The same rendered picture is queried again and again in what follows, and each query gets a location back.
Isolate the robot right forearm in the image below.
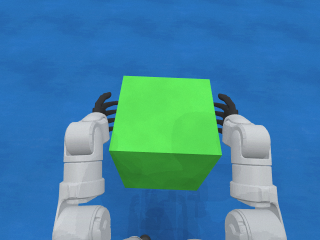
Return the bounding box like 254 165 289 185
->
222 114 287 240

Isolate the left robot hand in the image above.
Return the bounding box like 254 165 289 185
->
92 92 119 132

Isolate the carton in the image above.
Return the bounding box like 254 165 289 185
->
109 76 222 191

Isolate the right robot hand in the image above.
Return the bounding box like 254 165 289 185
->
213 93 239 134

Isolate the robot left upper arm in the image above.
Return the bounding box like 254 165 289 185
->
53 205 111 240

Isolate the robot right upper arm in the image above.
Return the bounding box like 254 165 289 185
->
224 209 287 240

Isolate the robot left forearm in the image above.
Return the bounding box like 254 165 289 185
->
52 112 110 240

